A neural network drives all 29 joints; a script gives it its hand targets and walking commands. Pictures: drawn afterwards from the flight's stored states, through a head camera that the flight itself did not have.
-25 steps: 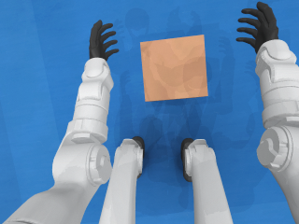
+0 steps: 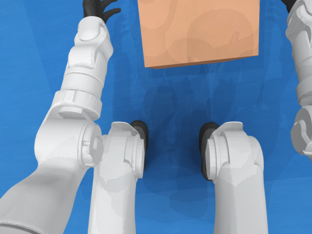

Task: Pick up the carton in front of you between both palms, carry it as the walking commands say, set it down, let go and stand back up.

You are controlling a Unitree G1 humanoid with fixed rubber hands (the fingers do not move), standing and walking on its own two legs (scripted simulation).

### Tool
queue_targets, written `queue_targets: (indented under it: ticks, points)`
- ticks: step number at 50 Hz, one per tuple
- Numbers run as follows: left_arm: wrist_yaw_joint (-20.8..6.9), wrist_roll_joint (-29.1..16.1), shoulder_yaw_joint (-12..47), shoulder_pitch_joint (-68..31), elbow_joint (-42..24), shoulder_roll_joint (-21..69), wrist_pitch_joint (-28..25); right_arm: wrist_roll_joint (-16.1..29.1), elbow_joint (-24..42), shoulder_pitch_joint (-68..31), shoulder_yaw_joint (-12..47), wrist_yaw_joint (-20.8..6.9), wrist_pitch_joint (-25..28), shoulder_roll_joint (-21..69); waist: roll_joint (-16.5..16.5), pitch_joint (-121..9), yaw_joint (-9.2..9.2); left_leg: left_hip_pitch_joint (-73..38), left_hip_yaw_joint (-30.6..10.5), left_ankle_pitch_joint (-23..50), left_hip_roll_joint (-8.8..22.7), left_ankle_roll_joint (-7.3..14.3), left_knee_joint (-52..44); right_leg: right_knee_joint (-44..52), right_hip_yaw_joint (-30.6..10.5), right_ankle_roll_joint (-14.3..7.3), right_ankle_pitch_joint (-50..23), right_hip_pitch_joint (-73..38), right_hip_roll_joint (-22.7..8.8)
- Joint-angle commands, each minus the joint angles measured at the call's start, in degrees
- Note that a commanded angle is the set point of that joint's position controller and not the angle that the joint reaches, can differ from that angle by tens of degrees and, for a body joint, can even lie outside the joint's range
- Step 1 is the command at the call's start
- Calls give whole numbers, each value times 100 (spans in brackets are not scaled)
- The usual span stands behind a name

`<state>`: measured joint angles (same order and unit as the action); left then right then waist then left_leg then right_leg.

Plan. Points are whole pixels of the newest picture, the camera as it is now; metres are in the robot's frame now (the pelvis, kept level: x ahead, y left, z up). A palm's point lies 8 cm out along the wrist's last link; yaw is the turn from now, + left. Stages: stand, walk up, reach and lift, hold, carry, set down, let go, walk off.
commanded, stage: reach and lift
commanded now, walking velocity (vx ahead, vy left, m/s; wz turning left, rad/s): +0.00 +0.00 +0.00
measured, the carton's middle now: (191, 21) +0.53 -0.06 -0.28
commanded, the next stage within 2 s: none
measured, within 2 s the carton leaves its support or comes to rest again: leaves its support in 0.96 s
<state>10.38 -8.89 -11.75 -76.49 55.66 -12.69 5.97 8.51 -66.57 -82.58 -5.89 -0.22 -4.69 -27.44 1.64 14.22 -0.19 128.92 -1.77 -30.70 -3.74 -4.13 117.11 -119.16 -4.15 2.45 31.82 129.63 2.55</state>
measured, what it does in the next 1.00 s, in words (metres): stands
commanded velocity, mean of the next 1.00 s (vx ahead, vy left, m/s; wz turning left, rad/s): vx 0.00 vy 0.00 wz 0.00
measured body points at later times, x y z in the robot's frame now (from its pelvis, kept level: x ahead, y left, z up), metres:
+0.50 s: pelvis +0.00 +0.00 -0.03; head +0.37 -0.03 +0.22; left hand +0.55 +0.13 -0.20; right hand +0.55 -0.22 -0.21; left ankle +0.12 +0.13 -0.37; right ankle +0.11 -0.13 -0.37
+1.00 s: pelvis +0.01 +0.00 -0.03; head +0.36 -0.04 +0.24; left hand +0.55 +0.11 -0.18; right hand +0.55 -0.19 -0.20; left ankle +0.12 +0.13 -0.37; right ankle +0.11 -0.13 -0.37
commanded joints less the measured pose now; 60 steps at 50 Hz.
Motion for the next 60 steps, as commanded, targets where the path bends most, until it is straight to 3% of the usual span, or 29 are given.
queue_targets:
  ticks: [1, 2, 5, 10, 11, 12, 13, 15, 17, 18, 30, 31, 36, 37, 38, 39, 40, 42, 43, 44, 47, 49, 51, 52, 53, 56, 57, 59, 60]
  points:
    - [34, -77, 85, -1270, 331, -625, -194, 157, -178, -1405, -40, 57, 158, -750, -247, -6064, 10, -3341, 520, 1020, 180, -22, -472, 807, 386, -39, -1137, -3078, -322]
    - [54, 39, -180, -1340, -478, -704, -305, 339, 424, -1642, 287, 74, 239, -842, -387, -6348, -153, -3277, 675, 1105, 149, -25, -288, 700, 356, -24, -1260, -3265, -283]
    - [-14, -86, 66, -1936, -245, -837, -372, 305, 486, -2146, 154, 169, 388, -836, -624, -6344, 131, -3215, 486, 1392, 220, 77, -104, 570, 377, -87, -1445, -3188, -316]
    - [-34, -616, 518, -1227, 559, -572, -460, 588, 178, -1730, 645, 267, 500, -1102, -373, -6877, -50, -3725, 672, 2103, 39, -38, 94, 380, 356, -31, -2032, -3729, -257]
    - [2, -729, 657, -1703, -370, -651, -518, 530, 453, -1429, 469, 286, 515, -774, -374, -6879, 565, -3688, 368, 2471, 91, 62, 226, 168, 356, -150, -2628, -3679, -253]
    - [-107, -927, 701, -1375, 149, -175, -464, 532, 387, -1676, 829, 282, 483, -688, -861, -6666, 46, -2676, 643, 1751, -49, 51, 135, 182, 341, -134, -2117, -4074, -313]
    - [-61, -789, 746, -1417, 217, -709, -510, 274, 382, -1730, 149, 322, 513, -1025, -669, -6698, 543, -3185, 408, 1728, 25, 29, 37, 201, 508, -25, -2095, -3881, -349]
    - [-92, -997, 756, -1587, 81, -481, -515, 633, 53, -1394, 736, 265, 408, -492, -553, -6495, 60, -3002, 742, 1583, -63, -23, 134, 232, 348, -105, -1921, -3847, -335]
    - [-38, -832, 708, -1471, -282, -392, -550, 384, 475, -1575, 453, 286, 477, -543, -536, -6508, 481, -2672, 622, 1773, -29, -39, 86, 243, 346, -138, -2323, -3883, -226]
    - [-20, -677, 783, -1665, -62, -367, -579, 537, 230, -1569, 689, 247, 482, -373, -477, -6677, 20, -3034, 669, 1739, -111, -7, 70, 168, 405, -94, -1964, -3894, -275]
    - [15, -197, 226, -1769, -56, 136, -503, 136, 556, -2182, 437, 189, 468, -296, -262, -6317, 142, -3229, 737, 1590, -137, -38, -42, 624, 454, -128, -1492, -3221, -147]
    - [-35, 22, 333, -1830, -146, 692, -478, 327, 83, -2218, 750, 94, 361, 760, -381, -6180, -105, -3038, 664, 1572, -155, -7, -216, 598, 420, -124, -1750, -3499, -67]
    - [-846, 665, 282, -2478, 573, 3494, -221, -524, -246, -2213, 943, -648, 14, 3746, -531, -5272, 88, -2569, 818, 1063, -430, 79, -72, 797, 352, -200, -1343, -3268, 121]
    - [-1014, 568, 858, -3251, -456, 3794, -231, -406, 344, -2441, 833, -839, -24, 4490, -420, -5445, 114, -2800, 599, 1452, -454, 93, -88, 499, 530, -106, -1685, -2801, 208]
    - [-1132, 870, 295, -2682, 374, 4177, -90, -252, 346, -2787, 865, -980, -69, 4891, -387, -5213, -266, -2808, 692, 1346, -412, 176, 19, 558, 410, -166, -1318, -2396, 186]
    - [-1294, 851, 461, -3043, -91, 4581, 7, -475, 169, -2561, 931, -1149, -224, 5299, -509, -5095, -96, -2628, 761, 1170, -572, 211, -163, 588, 578, -101, -1275, -2547, 248]
    - [-1382, 919, 473, -3121, -444, 4782, -21, -392, 281, -2665, 1015, -1224, -265, 5594, -617, -5091, -384, -2287, 822, 1266, -474, 195, 103, 656, 300, -232, -1304, -2625, 218]
    - [-1435, 761, 557, -3079, -739, 4959, 64, -319, 774, -2369, 1009, -1296, -317, 5910, -571, -5698, -267, -2068, 860, 1398, -537, 213, 65, 446, 549, -173, -1915, -2802, 304]
    - [-1489, 575, 869, -3100, -572, 5486, 120, -433, 569, -2253, 848, -1294, -324, 5866, -211, -5750, 263, -2299, 743, 1557, -501, 153, 133, 373, 533, -280, -2010, -2856, 337]
    - [-1482, 643, 823, -2641, -457, 5343, 187, -209, 911, -2430, 949, -1320, -320, 5942, -127, -5885, -99, -2516, 786, 1750, -470, 126, 137, 304, 592, -230, -1928, -2626, 322]
    - [-1527, 44, 1449, -3292, -1078, 6369, 264, -262, 1153, -2276, 1074, -1187, -330, 6246, 59, -6911, 575, -2968, 697, 1932, -605, 121, 63, 347, 732, -352, -2396, -3332, 365]
    - [-1459, 128, 1368, -2980, -917, 6184, 338, 81, 2134, -2980, 1672, -1159, -336, 6392, -52, -7752, 163, -3224, 778, 2361, -640, 153, 117, 306, 741, -281, -2639, -3411, 373]
    - [-1449, -124, 2086, -3562, -1930, 6494, 376, 319, 3203, -3311, 2069, -1088, -427, 6979, -427, -9206, 221, -3356, 828, 2988, -694, 141, 84, 147, 711, -210, -3817, -4707, 408]
    - [-1430, -355, 2135, -3438, -2023, 6966, 466, 63, 2877, -3135, 2067, -1017, -529, 6789, -670, -9609, 828, -3518, 793, 2735, -741, 97, 121, 446, 893, -140, -3452, -5044, 386]
    - [-1408, -351, 2399, -3838, -2323, 6957, 535, 319, 3396, -3227, 2181, -960, -511, 7008, -426, -9715, 440, -3413, 897, 2712, -741, 71, -16, 471, 784, -167, -3451, -4952, 477]
    - [-1352, 68, 2079, -2851, -2071, 6828, 821, 123, 3847, -3150, 2153, -1022, -774, 7107, -773, -9961, 423, -3759, 743, 2274, -743, 155, -395, 717, 995, -44, -2815, -4896, 527]
    - [-1307, 119, 2308, -2935, -2328, 6954, 854, 224, 3733, -2894, 2206, -1020, -884, 7378, -599, -10330, 83, -3883, 927, 2353, -829, 145, -449, 782, 891, -45, -2991, -5229, 526]
    - [-1356, 317, 1790, -2843, -1963, 6855, 964, 58, 2768, -2367, 1989, -1041, -1121, 7327, -573, -9024, 291, -3435, 934, 1535, -737, 139, -560, 1202, 838, -78, -1895, -4547, 525]
    - [-1391, 688, 1653, -2577, -2235, 6646, 1035, 150, 3541, -2740, 1942, -1014, -1106, 7621, -741, -9086, -447, -3428, 968, 1650, -812, 253, -897, 1312, 879, -23, -1888, -4368, 646]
